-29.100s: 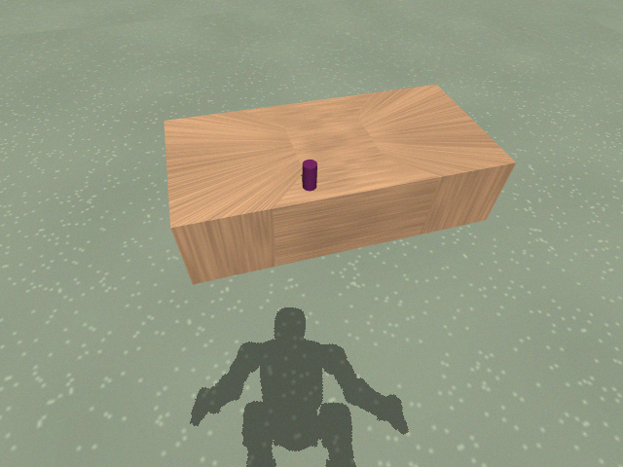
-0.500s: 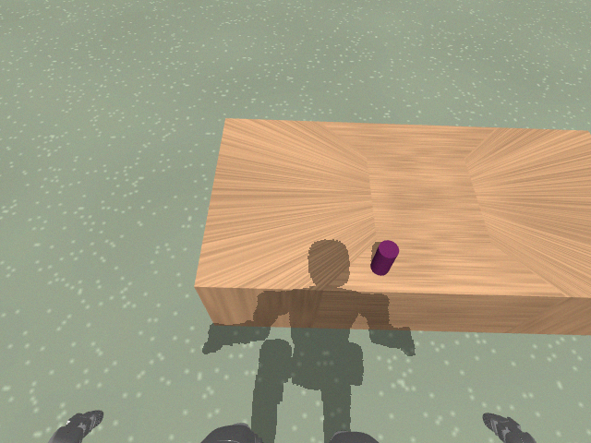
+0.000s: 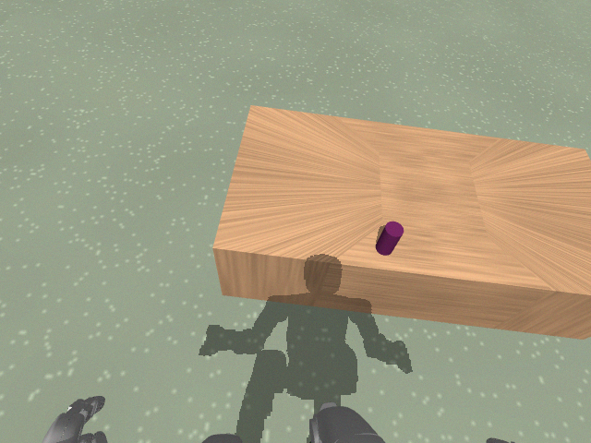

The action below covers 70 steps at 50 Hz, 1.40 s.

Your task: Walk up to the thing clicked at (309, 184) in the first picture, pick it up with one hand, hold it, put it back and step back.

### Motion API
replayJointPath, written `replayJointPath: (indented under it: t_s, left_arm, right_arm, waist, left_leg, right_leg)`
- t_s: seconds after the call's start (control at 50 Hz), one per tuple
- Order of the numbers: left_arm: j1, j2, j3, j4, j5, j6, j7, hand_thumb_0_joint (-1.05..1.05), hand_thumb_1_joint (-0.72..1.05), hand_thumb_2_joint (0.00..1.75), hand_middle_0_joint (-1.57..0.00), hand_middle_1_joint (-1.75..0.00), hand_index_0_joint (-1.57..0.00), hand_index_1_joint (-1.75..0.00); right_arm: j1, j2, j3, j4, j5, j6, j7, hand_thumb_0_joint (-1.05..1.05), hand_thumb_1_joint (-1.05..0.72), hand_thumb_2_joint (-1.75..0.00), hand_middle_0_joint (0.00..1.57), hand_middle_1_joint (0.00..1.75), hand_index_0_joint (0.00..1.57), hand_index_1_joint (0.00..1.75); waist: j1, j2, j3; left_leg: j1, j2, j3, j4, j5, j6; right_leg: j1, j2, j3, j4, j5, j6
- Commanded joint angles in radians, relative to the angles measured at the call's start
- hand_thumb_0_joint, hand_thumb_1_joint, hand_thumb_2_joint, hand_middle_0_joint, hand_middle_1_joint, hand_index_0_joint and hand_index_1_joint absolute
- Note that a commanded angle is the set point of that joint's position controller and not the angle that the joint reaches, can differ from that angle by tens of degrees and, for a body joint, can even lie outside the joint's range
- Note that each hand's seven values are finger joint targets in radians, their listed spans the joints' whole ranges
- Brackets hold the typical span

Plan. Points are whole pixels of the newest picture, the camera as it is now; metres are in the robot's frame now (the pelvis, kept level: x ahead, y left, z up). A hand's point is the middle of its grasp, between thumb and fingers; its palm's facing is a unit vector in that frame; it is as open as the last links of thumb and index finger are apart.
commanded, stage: step back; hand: right
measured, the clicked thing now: (389, 238) +0.65 -0.29 -0.38
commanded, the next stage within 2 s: none
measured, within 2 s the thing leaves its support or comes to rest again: neither
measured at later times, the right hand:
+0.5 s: hand out of the picture -0.06 -0.33 -0.15, palm faces +0.03 +0.92 -0.38, open 7.4 cm
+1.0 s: hand out of the picture -0.19 -0.35 -0.13, palm faces -0.04 +0.90 -0.44, open 7.4 cm
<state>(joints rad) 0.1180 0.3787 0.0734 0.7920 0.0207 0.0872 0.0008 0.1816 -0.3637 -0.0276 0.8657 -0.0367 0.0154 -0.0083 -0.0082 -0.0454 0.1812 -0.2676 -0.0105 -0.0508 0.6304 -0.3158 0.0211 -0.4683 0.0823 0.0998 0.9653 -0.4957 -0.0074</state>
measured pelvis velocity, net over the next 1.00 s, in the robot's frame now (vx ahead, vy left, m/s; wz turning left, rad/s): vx -0.32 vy -0.07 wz -0.06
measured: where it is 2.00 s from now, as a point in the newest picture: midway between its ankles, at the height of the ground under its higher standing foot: outside the picture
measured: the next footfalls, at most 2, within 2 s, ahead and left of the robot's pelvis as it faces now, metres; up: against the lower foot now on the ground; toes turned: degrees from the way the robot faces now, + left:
right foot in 0.30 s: -0.10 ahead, -0.16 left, +0.00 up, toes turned -2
left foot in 0.68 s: -0.19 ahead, +0.07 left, +0.00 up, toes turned -1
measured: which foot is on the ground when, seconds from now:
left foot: down 0.00-0.34, up 0.36-0.66, down 0.68-1.00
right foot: up 0.00-0.28, down 0.30-0.70, up 0.72-1.00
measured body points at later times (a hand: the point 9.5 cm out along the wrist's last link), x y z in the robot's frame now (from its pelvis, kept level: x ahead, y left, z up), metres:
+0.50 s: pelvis -0.15 -0.05 +0.01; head -0.11 -0.08 +0.45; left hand -0.06 +0.26 -0.10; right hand -0.06 -0.37 -0.12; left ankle -0.14 +0.11 -0.65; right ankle -0.14 -0.16 -0.73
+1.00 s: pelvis -0.32 -0.07 -0.01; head -0.26 -0.06 +0.44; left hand -0.22 +0.24 -0.13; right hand -0.18 -0.39 -0.10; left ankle -0.23 +0.06 -0.73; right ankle -0.37 -0.21 -0.71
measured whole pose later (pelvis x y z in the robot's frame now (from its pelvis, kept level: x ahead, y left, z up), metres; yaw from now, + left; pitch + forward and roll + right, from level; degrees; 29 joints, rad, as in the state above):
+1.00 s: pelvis -0.32 -0.07 -0.01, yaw -3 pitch -1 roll +0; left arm 0.17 0.39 0.06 0.84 0.01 0.05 0.00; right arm 0.09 -0.40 -0.03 0.80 -0.04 0.03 -0.01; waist 0.03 -0.02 0.17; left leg -0.41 0.06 0.01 0.63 -0.20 0.00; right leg -0.27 0.02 0.07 0.80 -0.49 0.03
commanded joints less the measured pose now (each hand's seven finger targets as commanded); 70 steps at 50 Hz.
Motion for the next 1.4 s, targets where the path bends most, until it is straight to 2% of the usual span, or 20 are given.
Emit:
replayJointPath:
  t_s: [0.0, 0.16, 0.28, 0.32, 0.34, 0.36, 0.42, 0.6, 0.66, 0.7, 0.72, 0.78, 1.0, 1.04, 1.06, 1.08, 1.14, 1.24, 1.34, 1.38]
  left_arm:
    - [0.095, 0.193, 0.075, -0.063, -0.011, -0.029, 0.009, 0.0, 0.9, 0.9, -0.2, -0.3, -0.2, -0.3]
    - [0.086, 0.176, 0.061, -0.065, 0.001, -0.043, 0.007, 0.0, 0.9, 0.9, -0.2, -0.3, -0.2, -0.3]
    - [0.251, 0.188, 0.069, 0.049, 0.01, -0.054, -0.001, 0.0, 0.9, 0.9, -0.2, -0.3, -0.2, -0.3]
    - [0.19, 0.344, 0.108, 0.002, 0.028, -0.058, -0.005, 0.0, 0.9, 0.9, -0.2, -0.3, -0.2, -0.3]
    - [0.09, 0.425, 0.117, -0.041, 0.036, -0.054, 0.0, 0.0, 0.9, 0.9, -0.2, -0.3, -0.2, -0.3]
    - [0.013, 0.383, 0.108, -0.066, 0.027, -0.06, 0.007, 0.0, 0.9, 0.9, -0.2, -0.3, -0.2, -0.3]
    - [-0.079, 0.233, 0.074, -0.082, 0.021, -0.065, 0.013, 0.0, 0.9, 0.9, -0.2, -0.3, -0.2, -0.3]
    - [0.071, 0.22, 0.07, -0.099, 0.01, -0.044, 0.036, 0.0, 0.9, 0.9, -0.2, -0.3, -0.2, -0.3]
    - [0.02, 0.186, 0.044, -0.127, -0.001, -0.023, 0.023, 0.0, 0.9, 0.9, -0.2, -0.3, -0.2, -0.3]
    - [-0.025, 0.193, 0.053, -0.135, -0.01, -0.023, 0.034, 0.0, 0.9, 0.9, -0.2, -0.3, -0.2, -0.3]
    - [-0.045, 0.23, 0.063, -0.12, 0.001, -0.023, 0.035, 0.0, 0.9, 0.9, -0.2, -0.3, -0.2, -0.3]
    - [0.045, 0.198, 0.06, -0.067, -0.015, -0.021, 0.021, 0.0, 0.9, 0.9, -0.2, -0.3, -0.2, -0.3]
    - [0.168, 0.181, 0.043, 0.052, 0.006, -0.079, 0.024, 0.0, 0.9, 0.9, -0.2, -0.3, -0.2, -0.3]
    - [0.182, 0.327, 0.085, 0.052, 0.029, -0.083, 0.022, 0.0, 0.9, 0.9, -0.2, -0.3, -0.2, -0.3]
    - [0.093, 0.432, 0.099, 0.007, 0.038, -0.078, 0.026, 0.0, 0.9, 0.9, -0.2, -0.3, -0.2, -0.3]
    - [0.026, 0.389, 0.094, -0.012, 0.026, -0.083, 0.033, 0.0, 0.9, 0.9, -0.2, -0.3, -0.2, -0.3]
    - [-0.067, 0.245, 0.056, -0.011, 0.021, -0.095, 0.034, 0.0, 0.9, 0.9, -0.2, -0.3, -0.2, -0.3]
    - [0.097, 0.251, 0.071, 0.021, 0.038, -0.108, 0.024, 0.0, 0.9, 0.9, -0.2, -0.3, -0.2, -0.3]
    - [0.047, 0.279, 0.067, 0.022, 0.022, -0.09, 0.008, 0.0, 0.9, 0.9, -0.2, -0.3, -0.2, -0.3]
    - [0.092, 0.176, 0.032, 0.017, 0.019, -0.09, 0.007, 0.0, 0.9, 0.9, -0.2, -0.3, -0.2, -0.3]
  right_arm:
    - [-0.126, -0.264, -0.079, -0.115, -0.003, -0.031, -0.028, 0.0, -0.9, -0.9, 0.2, 0.3, 0.2, 0.3]
    - [-0.007, -0.275, -0.098, -0.12, 0.008, -0.019, -0.029, 0.0, -0.9, -0.9, 0.2, 0.3, 0.2, 0.3]
    - [-0.097, -0.302, -0.095, -0.145, 0.019, 0.021, -0.02, 0.0, -0.9, -0.9, 0.2, 0.3, 0.2, 0.3]
    - [-0.116, -0.202, -0.069, -0.181, 0.036, 0.017, -0.024, 0.0, -0.9, -0.9, 0.2, 0.3, 0.2, 0.3]
    - [-0.134, -0.245, -0.091, -0.171, 0.026, 0.02, -0.043, 0.0, -0.9, -0.9, 0.2, 0.3, 0.2, 0.3]
    - [-0.096, -0.281, -0.106, -0.142, 0.034, 0.018, -0.039, 0.0, -0.9, -0.9, 0.2, 0.3, 0.2, 0.3]
    - [0.013, -0.218, -0.073, -0.08, 0.04, 0.012, -0.032, 0.0, -0.9, -0.9, 0.2, 0.3, 0.2, 0.3]
    - [0.058, -0.183, -0.062, -0.08, 0.011, -0.022, -0.033, 0.0, -0.9, -0.9, 0.2, 0.3, 0.2, 0.3]
    - [0.119, -0.24, -0.093, -0.047, -0.002, -0.019, -0.032, 0.0, -0.9, -0.9, 0.2, 0.3, 0.2, 0.3]
    - [0.036, -0.424, -0.118, -0.089, -0.003, -0.011, -0.022, 0.0, -0.9, -0.9, 0.2, 0.3, 0.2, 0.3]
    - [-0.005, -0.401, -0.119, -0.092, -0.006, -0.02, -0.029, 0.0, -0.9, -0.9, 0.2, 0.3, 0.2, 0.3]
    - [-0.087, -0.268, -0.078, -0.105, -0.01, -0.018, -0.035, 0.0, -0.9, -0.9, 0.2, 0.3, 0.2, 0.3]
    - [-0.085, -0.275, -0.078, -0.107, 0.021, 0.042, -0.007, 0.0, -0.9, -0.9, 0.2, 0.3, 0.2, 0.3]
    - [-0.093, -0.175, -0.049, -0.143, 0.027, 0.035, -0.008, 0.0, -0.9, -0.9, 0.2, 0.3, 0.2, 0.3]
    - [-0.141, -0.211, -0.073, -0.15, 0.02, 0.042, -0.026, 0.0, -0.9, -0.9, 0.2, 0.3, 0.2, 0.3]
    - [-0.126, -0.252, -0.095, -0.127, 0.028, 0.043, -0.026, 0.0, -0.9, -0.9, 0.2, 0.3, 0.2, 0.3]
    - [-0.025, -0.216, -0.07, -0.055, 0.03, 0.037, -0.014, 0.0, -0.9, -0.9, 0.2, 0.3, 0.2, 0.3]
    - [-0.052, -0.206, -0.06, -0.05, 0.013, 0.008, -0.003, 0.0, -0.9, -0.9, 0.2, 0.3, 0.2, 0.3]
    - [0.062, -0.201, -0.077, 0.03, -0.002, -0.021, 0.013, 0.0, -0.9, -0.9, 0.2, 0.3, 0.2, 0.3]
    - [0.117, -0.257, -0.106, 0.058, -0.021, -0.032, 0.009, 0.0, -0.9, -0.9, 0.2, 0.3, 0.2, 0.3]
  waist:
    - [0.076, 0.154, -0.161]
    - [-0.017, 0.239, -0.254]
    - [0.052, 0.232, -0.29]
    - [0.065, -0.182, -0.182]
    - [0.094, -0.292, -0.126]
    - [0.046, -0.257, -0.06]
    - [-0.035, -0.12, -0.094]
    - [0.054, -0.172, -0.297]
    - [0.022, -0.025, -0.295]
    - [-0.019, 0.296, -0.249]
    - [-0.012, 0.246, -0.2]
    - [0.063, 0.139, -0.168]
    - [0.041, 0.234, -0.329]
    - [0.053, -0.133, -0.245]
    - [0.118, -0.256, -0.178]
    - [0.069, -0.19, -0.094]
    - [-0.026, -0.035, -0.11]
    - [0.087, -0.129, -0.17]
    - [0.028, -0.155, -0.187]
    - [0.009, 0.101, -0.221]
  left_leg:
    - [0.025, 0.248, -0.165, -0.246, 0.453, 0.175]
    - [0.253, 0.279, -0.161, -0.155, 0.477, 0.233]
    - [-0.017, 0.203, -0.117, -0.05, 0.262, 0.122]
    - [-0.348, -0.09, -0.036, 0.224, -0.189, -0.005]
    - [-0.249, -0.065, -0.075, 0.471, -0.313, -0.033]
    - [-0.186, -0.026, -0.134, 0.561, -0.277, -0.027]
    - [-0.22, -0.111, -0.104, 0.577, -0.137, -0.018]
    - [-0.144, -0.012, 0.029, -0.043, -0.11, -0.023]
    - [0.111, 0.073, -0.088, -0.256, 0.245, 0.026]
    - [-0.002, 0.437, -0.504, -0.293, 0.433, 0.291]
    - [-0.098, 0.459, -0.532, -0.3, 0.414, 0.317]
    - [-0.013, 0.253, -0.17, -0.217, 0.519, 0.199]
    - [0.084, 0.179, -0.074, 0.012, 0.358, 0.127]
    - [-0.333, -0.039, -0.033, 0.213, -0.16, 0.015]
    - [-0.269, -0.062, -0.101, 0.448, -0.317, -0.028]
    - [-0.201, -0.013, -0.176, 0.549, -0.288, -0.028]
    - [-0.237, -0.095, -0.132, 0.582, -0.125, -0.024]
    - [-0.284, -0.023, -0.046, 0.253, -0.153, -0.053]
    - [0.092, -0.019, 0.065, -0.264, -0.087, -0.009]
    - [0.308, 0.11, -0.206, -0.333, -0.195, 0.049]
  right_leg:
    - [-0.04, 0.038, 0.119, 0.323, 0.012, -0.009]
    - [0.011, -0.041, 0.036, -0.027, -0.032, 0.063]
    - [0.359, -0.065, -0.1, -0.564, 0.247, -0.009]
    - [0.291, -0.345, 0.367, -0.661, 0.127, -0.14]
    - [0.014, -0.509, 0.521, -0.74, 0.079, -0.286]
    - [-0.103, -0.521, 0.504, -0.757, 0.089, -0.287]
    - [0.089, -0.27, 0.075, -0.57, 0.461, -0.15]
    - [0.51, -0.32, 0.094, -0.337, 0.811, -0.179]
    - [0.219, -0.244, 0.054, -0.24, 0.492, -0.085]
    - [0.033, -0.023, -0.015, 0.118, -0.171, -0.006]
    - [0.075, -0.048, 0.08, 0.246, -0.169, -0.005]
    - [-0.003, 0.016, 0.106, 0.316, -0.028, -0.014]
    - [0.316, -0.05, -0.131, -0.598, 0.276, 0.002]
    - [0.38, -0.317, 0.302, -0.611, 0.198, -0.097]
    - [0.084, -0.535, 0.533, -0.704, 0.162, -0.294]
    - [-0.067, -0.55, 0.524, -0.727, 0.154, -0.299]
    - [0.11, -0.297, 0.084, -0.547, 0.428, -0.158]
    - [0.366, -0.27, 0.134, -0.582, -0.043, -0.152]
    - [0.185, -0.305, 0.105, -0.545, -0.116, -0.138]
    - [-0.051, -0.197, -0.021, -0.294, -0.062, -0.06]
